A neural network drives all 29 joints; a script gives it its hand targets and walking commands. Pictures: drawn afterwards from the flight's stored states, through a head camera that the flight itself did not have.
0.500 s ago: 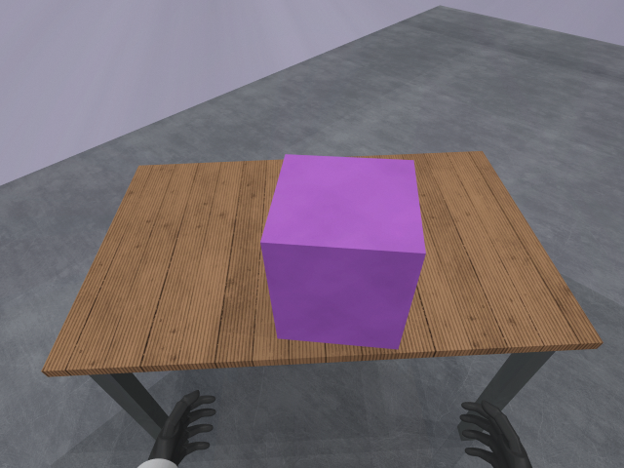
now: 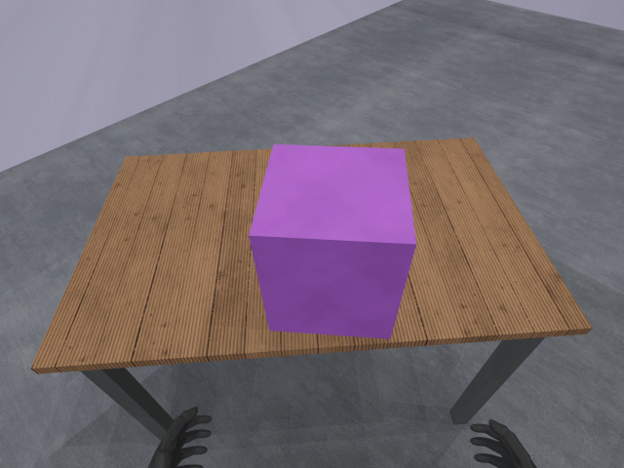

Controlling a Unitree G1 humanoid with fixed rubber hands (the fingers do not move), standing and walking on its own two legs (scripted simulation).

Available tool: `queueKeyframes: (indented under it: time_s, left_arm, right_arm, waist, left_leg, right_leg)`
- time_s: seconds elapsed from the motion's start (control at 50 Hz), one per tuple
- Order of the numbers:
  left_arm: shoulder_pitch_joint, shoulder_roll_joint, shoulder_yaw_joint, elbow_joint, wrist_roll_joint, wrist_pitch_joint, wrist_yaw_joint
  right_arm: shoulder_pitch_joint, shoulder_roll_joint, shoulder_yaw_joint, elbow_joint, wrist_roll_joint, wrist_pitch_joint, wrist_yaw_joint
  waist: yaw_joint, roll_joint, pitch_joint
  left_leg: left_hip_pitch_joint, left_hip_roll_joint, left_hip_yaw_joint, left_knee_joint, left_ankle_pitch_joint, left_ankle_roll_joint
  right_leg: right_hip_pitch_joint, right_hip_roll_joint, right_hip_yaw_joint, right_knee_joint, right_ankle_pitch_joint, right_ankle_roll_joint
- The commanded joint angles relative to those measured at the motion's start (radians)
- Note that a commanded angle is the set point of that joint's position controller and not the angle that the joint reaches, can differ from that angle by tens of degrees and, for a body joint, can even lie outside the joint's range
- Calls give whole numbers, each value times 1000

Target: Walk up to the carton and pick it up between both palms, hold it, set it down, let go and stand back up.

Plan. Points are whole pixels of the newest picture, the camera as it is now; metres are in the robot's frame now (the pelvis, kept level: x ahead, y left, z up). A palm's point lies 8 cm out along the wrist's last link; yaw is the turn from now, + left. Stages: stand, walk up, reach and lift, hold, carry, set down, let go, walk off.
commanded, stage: let go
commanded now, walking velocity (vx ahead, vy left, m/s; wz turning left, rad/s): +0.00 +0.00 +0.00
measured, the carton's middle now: (333, 244) +0.47 +0.01 -0.01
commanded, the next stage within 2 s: stand in 0.28 s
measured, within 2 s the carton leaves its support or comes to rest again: neither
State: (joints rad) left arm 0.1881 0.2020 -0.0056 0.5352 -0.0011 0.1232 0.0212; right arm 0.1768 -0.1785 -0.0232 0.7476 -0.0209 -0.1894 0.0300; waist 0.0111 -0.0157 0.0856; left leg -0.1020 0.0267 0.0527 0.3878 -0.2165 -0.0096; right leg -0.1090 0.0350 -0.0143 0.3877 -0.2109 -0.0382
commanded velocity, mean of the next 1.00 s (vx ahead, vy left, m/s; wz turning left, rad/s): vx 0.00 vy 0.00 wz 0.00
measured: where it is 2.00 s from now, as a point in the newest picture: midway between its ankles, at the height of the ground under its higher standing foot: outside the picture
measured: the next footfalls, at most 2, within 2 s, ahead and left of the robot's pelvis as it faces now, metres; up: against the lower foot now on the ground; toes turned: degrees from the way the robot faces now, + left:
none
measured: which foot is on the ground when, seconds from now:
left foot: down 0.00-1.00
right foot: down 0.00-1.00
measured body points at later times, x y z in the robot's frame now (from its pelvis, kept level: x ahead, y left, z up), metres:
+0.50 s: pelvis +0.00 +0.01 -0.01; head +0.00 -0.01 +0.44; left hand +0.14 +0.24 -0.11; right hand +0.09 -0.26 -0.14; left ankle +0.00 +0.12 -0.74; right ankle +0.00 -0.09 -0.74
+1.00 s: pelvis -0.01 +0.02 -0.01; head -0.01 +0.01 +0.44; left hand +0.10 +0.24 -0.13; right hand -0.01 -0.24 -0.16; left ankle +0.00 +0.12 -0.74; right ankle +0.00 -0.09 -0.74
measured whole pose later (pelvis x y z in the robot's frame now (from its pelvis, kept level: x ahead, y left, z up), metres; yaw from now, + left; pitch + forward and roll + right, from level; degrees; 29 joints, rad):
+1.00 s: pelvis -0.01 +0.02 -0.01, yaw -7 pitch +1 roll +1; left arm 0.34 0.17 0.02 0.75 0.04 -0.02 0.01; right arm 0.32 -0.22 -0.05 0.92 -0.03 0.02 -0.01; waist -0.02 0.02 -0.03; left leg -0.24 0.04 0.16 0.49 -0.27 0.02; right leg -0.30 0.05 0.10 0.51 -0.22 -0.01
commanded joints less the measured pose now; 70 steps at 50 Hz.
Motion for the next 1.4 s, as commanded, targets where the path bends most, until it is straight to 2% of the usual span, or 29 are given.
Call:
queueKeyframes:
  time_s: [0.0, 0.18, 0.26, 0.28, 0.3, 0.32, 0.38, 0.44, 0.5, 0.54, 0.56, 0.62, 0.74, 0.76, 0.78, 0.8, 0.86, 0.88, 0.9, 0.92, 0.94, 1.0, 1.08, 1.1, 1.14, 1.22, 1.28, 1.3, 1.38]
  left_arm:
    - [-87, 110, 39, -139, 4, -28, 7]
    - [-88, 100, 30, -133, 3, -17, 8]
    - [-77, 105, 35, -146, 8, -19, 10]
    - [65, 152, 71, -45, 68, -92, -12]
    - [74, 169, 71, -33, 59, -125, -24]
    - [51, 157, 71, -33, 53, -145, -31]
    - [9, 119, 64, -29, 45, -155, -33]
    - [49, 124, 72, -15, 46, -152, -29]
    - [64, 128, 72, 2, 45, -158, -23]
    - [85, 118, 70, 16, 44, -163, -22]
    - [102, 120, 70, 20, 45, -165, -22]
    - [116, 118, 69, 41, 43, -165, -17]
    - [151, 108, 69, 75, 41, -159, -10]
    - [154, 102, 67, 81, 43, -159, -9]
    - [167, 106, 66, 88, 41, -161, -7]
    - [165, 102, 68, 92, 41, -162, -7]
    - [158, 102, 66, 107, 38, -163, -3]
    - [165, 100, 66, 113, 39, -162, -3]
    - [164, 98, 67, 121, 38, -161, -3]
    - [175, 85, 65, 124, 35, -162, -2]
    - [179, 85, 65, 134, 36, -163, 0]
    - [190, 77, 65, 158, 37, -162, 4]
    - [183, 84, 69, 179, 38, -157, 8]
    - [185, 74, 67, 184, 36, -157, 8]
    - [197, 66, 65, 203, 32, -158, 9]
    - [198, 68, 67, 236, 33, -156, 12]
    - [198, 69, 66, 262, 32, -155, 15]
    - [194, 72, 68, 272, 31, -154, 16]
    - [200, 66, 65, 310, 25, -150, 15]
  right_arm:
    - [-64, -109, -37, -108, 3, -36, -3]
    - [-62, -117, -45, -129, -3, -28, 1]
    - [-49, -123, -47, -132, 1, -29, 0]
    - [16, -177, -63, -77, -14, 97, -16]
    - [51, -191, -67, -83, -14, 157, -21]
    - [64, -179, -68, -80, -17, 183, -23]
    - [43, -174, -72, -73, -14, 215, -19]
    - [50, -170, -71, -60, -16, 219, -17]
    - [63, -176, -69, -40, -15, 211, -18]
    - [76, -185, -70, -25, -15, 204, -21]
    - [86, -187, -68, -13, -12, 203, -22]
    - [94, -186, -64, 6, -9, 200, -26]
    - [133, -186, -60, 53, -10, 200, -37]
    - [143, -183, -62, 58, -9, 201, -37]
    - [139, -179, -60, 63, -8, 200, -38]
    - [159, -182, -60, 74, -10, 198, -37]
    - [166, -176, -58, 91, -9, 196, -38]
    - [162, -175, -58, 101, -10, 198, -40]
    - [166, -167, -56, 103, -10, 196, -41]
    - [164, -174, -55, 112, -7, 195, -44]
    - [168, -172, -57, 122, -9, 197, -45]
    - [170, -179, -61, 142, -5, 197, -49]
    - [169, -162, -57, 164, -5, 203, -53]
    - [181, -164, -56, 170, -5, 203, -53]
    - [176, -160, -55, 185, -6, 201, -54]
    - [167, -146, -54, 210, -2, 204, -57]
    - [184, -127, -51, 241, -7, 206, -57]
    - [193, -127, -51, 246, -8, 206, -58]
    - [198, -110, -47, 274, -6, 206, -58]
  waist:
    - [2, 16, -117]
    - [1, -3, -98]
    - [3, 2, -125]
    - [21, 182, -144]
    - [-7, 146, -196]
    - [-17, 88, -210]
    - [-34, -30, -165]
    - [-27, -22, -108]
    - [-26, -42, -126]
    - [-22, -14, -135]
    - [-18, 28, -155]
    - [-19, 6, -156]
    - [-18, 13, -86]
    - [-21, 30, -83]
    - [-14, -1, -85]
    - [-23, -22, -93]
    - [-32, -31, -96]
    - [-26, -1, -77]
    - [-31, -2, -74]
    - [-21, 43, -72]
    - [-26, 13, -79]
    - [-27, 23, -90]
    - [-31, -14, -64]
    - [-37, 10, -65]
    - [-33, 10, -76]
    - [-31, -21, -65]
    - [-35, -9, -53]
    - [-38, -33, -50]
    - [-34, -14, -36]
  left_leg:
    - [57, -12, 18, -33, 160, -10]
    - [36, -16, 23, -32, 131, -5]
    - [50, -17, 25, -21, 164, -6]
    - [39, 113, -64, 41, 304, 15]
    - [29, 127, -67, 71, 321, 38]
    - [11, 120, -59, 84, 261, 40]
    - [-66, 87, -35, 93, -2, 32]
    - [-108, 84, -34, 81, -89, 28]
    - [-93, 88, -44, 74, -65, 36]
    - [-85, 99, -57, 58, -54, 46]
    - [-77, 99, -61, 48, -62, 49]
    - [-86, 113, -71, 19, -70, 65]
    - [-123, 112, -64, -14, -115, 65]
    - [-128, 105, -58, -14, -125, 63]
    - [-102, 105, -57, -11, -104, 63]
    - [-97, 109, -51, -4, -93, 64]
    - [-80, 94, -37, 10, -91, 56]
    - [-73, 98, -41, 7, -94, 59]
    - [-76, 105, -49, -5, -81, 60]
    - [-72, 111, -51, -11, -78, 63]
    - [-72, 121, -57, -22, -93, 69]
    - [-79, 121, -45, -31, -87, 73]
    - [-60, 112, -32, -18, -81, 73]
    - [-65, 109, -30, -20, -95, 70]
    - [-40, 122, -40, -32, -88, 78]
    - [-47, 106, -18, -16, -84, 72]
    - [-22, 91, -2, 2, -56, 65]
    - [-20, 92, -11, 1, -56, 66]
    - [-9, 94, -13, -10, -72, 64]
  right_leg:
    - [-37, -32, 15, -80, 134, 14]
    - [-42, -36, 22, -77, 121, 13]
    - [-35, -31, 21, -68, 157, 15]
    - [-138, -107, 106, 21, 300, 31]
    - [-98, -111, 107, 57, 304, 31]
    - [-116, -102, 115, 73, 311, 27]
    - [-176, -95, 143, 54, 298, 8]
    - [-239, -102, 183, 24, 195, -3]
    - [-244, -96, 194, 24, 181, -9]
    - [-237, -93, 191, 41, 191, -9]
    - [-227, -89, 195, 47, 185, -8]
    - [-222, -74, 183, 57, 147, 0]
    - [-248, -70, 204, 37, 82, -4]
    - [-248, -69, 206, 28, 65, -6]
    - [-263, -70, 211, 22, 73, -4]
    - [-254, -71, 209, 23, 82, -7]
    - [-280, -80, 234, 0, 41, -9]
    - [-301, -78, 235, -11, 30, -9]
    - [-292, -71, 221, 4, 44, -6]
    - [-295, -65, 217, 11, 63, -5]
    - [-287, -58, 203, 23, 73, -2]
    - [-258, -51, 194, 40, 102, 3]
    - [-290, -59, 221, 25, 91, -1]
    - [-291, -62, 228, 15, 62, -6]
    - [-293, -54, 216, 21, 77, -3]
    - [-274, -57, 226, 7, 77, -3]
    - [-296, -71, 250, -13, 74, -15]
    - [-297, -70, 253, -19, 59, -15]
    - [-305, -68, 253, -41, 5, -9]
